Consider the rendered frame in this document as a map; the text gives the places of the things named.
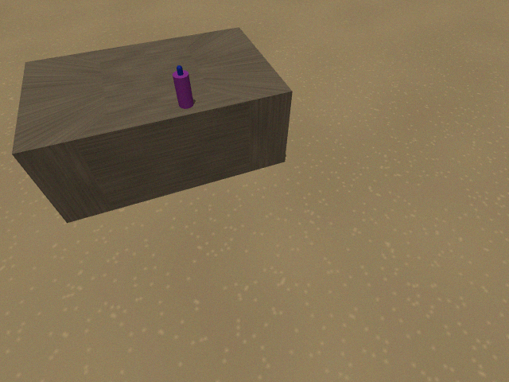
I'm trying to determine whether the bottle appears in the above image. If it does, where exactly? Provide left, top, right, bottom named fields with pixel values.
left=173, top=65, right=194, bottom=109

